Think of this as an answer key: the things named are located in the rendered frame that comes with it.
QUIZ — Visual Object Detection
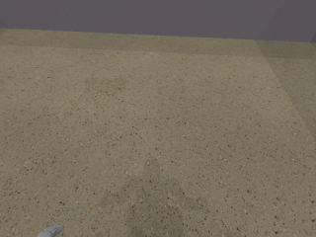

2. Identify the left robot hand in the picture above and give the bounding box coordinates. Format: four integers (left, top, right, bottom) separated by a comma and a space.
37, 225, 63, 237

